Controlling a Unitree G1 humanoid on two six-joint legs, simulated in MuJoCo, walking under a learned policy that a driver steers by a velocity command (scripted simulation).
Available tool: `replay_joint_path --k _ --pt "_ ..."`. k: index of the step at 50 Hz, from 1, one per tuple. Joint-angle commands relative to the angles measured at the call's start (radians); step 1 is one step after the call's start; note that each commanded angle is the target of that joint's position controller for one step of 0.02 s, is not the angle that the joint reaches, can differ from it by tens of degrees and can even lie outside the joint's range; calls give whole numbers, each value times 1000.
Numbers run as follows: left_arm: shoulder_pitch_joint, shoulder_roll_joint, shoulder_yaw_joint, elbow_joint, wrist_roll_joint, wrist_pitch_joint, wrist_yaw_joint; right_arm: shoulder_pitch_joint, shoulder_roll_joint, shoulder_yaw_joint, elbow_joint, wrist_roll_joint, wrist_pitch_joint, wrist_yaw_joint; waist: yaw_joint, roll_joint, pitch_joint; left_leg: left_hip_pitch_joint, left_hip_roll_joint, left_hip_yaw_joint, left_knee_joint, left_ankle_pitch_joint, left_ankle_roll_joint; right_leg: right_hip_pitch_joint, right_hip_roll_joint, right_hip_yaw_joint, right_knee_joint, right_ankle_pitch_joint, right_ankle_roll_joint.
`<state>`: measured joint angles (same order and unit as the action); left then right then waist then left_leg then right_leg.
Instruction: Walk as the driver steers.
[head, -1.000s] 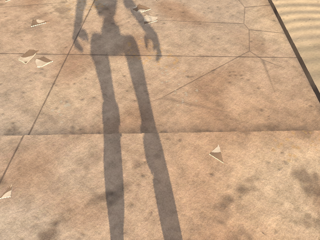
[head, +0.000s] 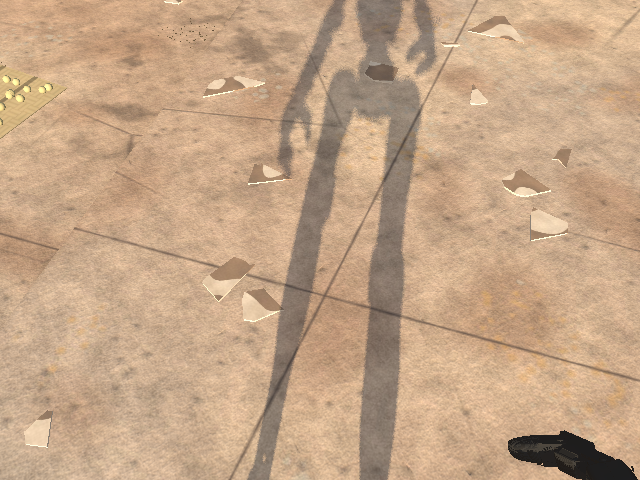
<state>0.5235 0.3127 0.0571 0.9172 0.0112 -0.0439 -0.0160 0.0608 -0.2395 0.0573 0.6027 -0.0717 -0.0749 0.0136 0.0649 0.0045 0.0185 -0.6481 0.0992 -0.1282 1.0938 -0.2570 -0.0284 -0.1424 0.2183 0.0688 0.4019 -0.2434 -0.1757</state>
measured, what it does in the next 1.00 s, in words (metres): goes down, turning right: left foot 0.04 m lower, then right foot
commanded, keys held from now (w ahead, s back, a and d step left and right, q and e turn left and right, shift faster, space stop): w+e+shift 0.70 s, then w+q+shift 0.30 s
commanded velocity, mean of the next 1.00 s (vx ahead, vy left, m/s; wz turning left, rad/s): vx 1.00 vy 0.00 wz -0.69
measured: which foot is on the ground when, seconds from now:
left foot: up 0.00-0.20, down 0.22-0.60, up 0.62-1.00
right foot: down 0.00-0.20, up 0.22-0.62, down 0.64-1.00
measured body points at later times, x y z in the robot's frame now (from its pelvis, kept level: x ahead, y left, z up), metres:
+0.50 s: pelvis +0.49 +0.06 -0.05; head +0.52 +0.06 +0.40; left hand +0.82 +0.18 -0.12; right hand +0.29 -0.17 -0.16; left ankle +0.38 +0.20 -0.77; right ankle +0.55 -0.07 -0.70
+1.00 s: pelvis +0.92 -0.14 -0.06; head +0.95 -0.15 +0.39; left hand +1.10 +0.09 -0.19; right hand +0.92 -0.45 -0.14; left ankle +1.18 -0.18 -0.75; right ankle +0.71 -0.05 -0.77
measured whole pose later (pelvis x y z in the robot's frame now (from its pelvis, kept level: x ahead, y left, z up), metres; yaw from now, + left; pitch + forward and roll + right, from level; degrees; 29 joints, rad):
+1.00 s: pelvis +0.92 -0.14 -0.06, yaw -39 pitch +1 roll -1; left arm 0.41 0.32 0.04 0.87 0.02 -0.12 -0.01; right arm 0.12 -0.28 0.00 0.68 -0.01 -0.05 0.05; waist 0.06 -0.01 0.04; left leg -0.69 0.10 0.05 0.59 0.08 0.10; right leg 0.27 0.12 -0.02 0.11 -0.39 -0.10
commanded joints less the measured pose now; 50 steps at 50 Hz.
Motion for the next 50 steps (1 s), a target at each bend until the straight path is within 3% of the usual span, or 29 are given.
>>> replay_joint_path --k 1,2,4,8,9,10,11,12,13,14,15,16,18,20,25,28,30,31,32,33,34,35,36,38,40,43,46,48,50 --pt "-124 160 44 -110 -13 -46 -3 -105 -101 -14 -95 25 5 14 -45 -3 137 219 -15 123 -337 229 -34 -391 -188 286 -311 61 -113" --pt "-108 166 50 -104 -23 -48 -9 -124 -84 -11 -97 35 4 16 -18 -21 109 286 -37 140 -409 340 -33 -371 -182 275 -305 144 -86" --pt "-77 175 61 -98 -29 -49 -9 -97 -120 -31 -81 43 -5 15 6 -56 39 290 -41 90 -455 489 -10 -193 -203 286 -210 307 -50" --pt "-62 190 78 -98 -7 -30 16 -115 -159 -50 -82 41 -25 -4 29 -63 -3 312 -86 68 -684 356 -8 62 -206 350 24 429 11" --pt "-75 214 83 -100 8 -29 18 -8 -196 -67 -49 48 -30 -15 -21 -61 -80 412 -92 60 -672 300 0 107 -204 353 177 517 24" --pt "-125 245 90 -109 13 -28 16 186 -235 -89 -1 54 -38 -28 -137 -45 -166 600 -77 74 -671 253 8 55 -181 322 404 525 37" --pt "-158 183 77 -122 3 -37 15 404 -291 -116 48 31 -43 -44 -229 -9 -265 895 12 3 -546 84 31 -158 -156 296 697 346 46" --pt "-205 -1 24 -160 13 -47 24 586 -315 -121 89 3 -40 -54 -263 217 -313 1090 235 -173 -439 94 -30 -438 -117 198 1080 -431 30" --pt "12 -13 2 -240 -57 -45 29 461 -423 -152 59 -9 -33 -40 -84 534 -509 1210 493 -834 -710 -111 124 -672 -93 92 1262 -368 60" --pt "-134 87 9 -179 -9 -19 39 328 -281 -142 27 7 -20 -33 -126 198 -314 1029 385 -741 -815 -458 156 -757 -190 44 1215 -201 57" --pt "-257 119 19 -186 12 -7 19 263 -190 -115 22 9 -16 -32 -142 67 -124 836 299 -480 -824 -344 134 -736 -225 16 1113 -85 72" --pt "-299 103 20 -189 18 2 -2 262 -164 -107 52 1 -13 -28 -129 7 -40 718 243 -314 -812 -73 108 -698 -254 6 1068 -41 84" --pt "-334 49 7 -220 31 30 -36 363 -121 -93 143 32 -26 -28 -102 115 -6 645 172 -74 -773 364 56 -658 -298 -3 1004 -32 85" --pt "-386 11 -11 -269 23 41 -45 395 -93 -85 184 61 -45 -12 -74 147 -11 627 145 47 -790 595 11 -660 -299 -33 952 5 75" --pt "-562 -17 -58 -346 13 40 -76 364 -123 -87 212 52 -56 -22 -42 79 90 547 70 307 -887 882 -31 -543 -244 -192 551 220 57" --pt "-557 36 -54 -324 28 39 -76 398 -200 -106 228 50 -54 -53 -3 84 40 578 84 362 -768 1283 -53 -296 -133 -300 393 216 15" --pt "-284 116 -20 -238 38 40 -68 340 -245 -114 208 51 -34 -78 147 91 -84 490 125 338 -400 1429 -57 46 -87 -253 362 192 -38" --pt "-35 166 10 -158 29 36 -50 257 -266 -120 179 48 -21 -74 257 46 -162 303 115 320 -32 1185 -58 338 -130 -131 288 211 -110" --pt "4 205 39 -119 -13 37 -19 214 -233 -122 171 33 -9 -48 236 -106 -130 80 -79 335 426 70 -34 458 -189 -35 202 177 -164" --pt "-86 290 52 -146 -16 45 -5 276 -133 -92 97 9 -16 -49 82 -179 -154 -144 -92 248 680 -304 -24 511 -324 219 325 439 -212" --pt "-75 307 66 -193 4 51 6 294 -171 -87 4 37 -32 -43 76 -138 -341 -300 -92 55 692 -284 -40 673 -468 581 91 121 -385" --pt "-126 244 59 -206 11 53 22 231 -202 -80 -2 27 -49 -35 61 -3 -174 -356 -56 28 529 -205 -17 500 -484 705 -135 -164 -341" --pt "-194 175 42 -197 21 45 33 249 -215 -86 33 27 -43 -28 -25 69 -16 -293 -12 51 415 -145 -9 287 -467 604 -188 -177 -280" --pt "-253 108 12 -191 15 2 40 310 -180 -77 76 -1 4 -20 -132 107 71 -96 45 58 257 -149 -26 -32 -398 421 -200 1 -223" --pt "-253 103 6 -161 10 -43 28 244 -130 -65 56 7 30 -5 -145 88 131 20 84 87 72 -97 -38 -244 -336 274 -253 108 -187" --pt "-233 112 14 -139 -4 -82 1 102 -82 -53 19 51 21 19 -89 30 127 153 96 133 -286 275 31 -265 -246 54 -311 228 -95" --pt "-160 132 17 -106 -13 -98 -9 35 -78 -60 25 80 19 36 -31 17 112 166 36 182 -439 487 106 -44 -298 -26 -410 339 -49" --pt "-118 151 20 -83 4 -94 2 -9 -95 -70 16 67 10 39 -16 4 115 117 -24 215 -504 407 141 149 -336 -84 -345 652 -14" --pt "-115 187 26 -81 27 -78 23 42 -134 -91 36 53 12 37 -54 -69 16 189 -124 270 -496 261 163 289 -365 -136 -177 1069 30"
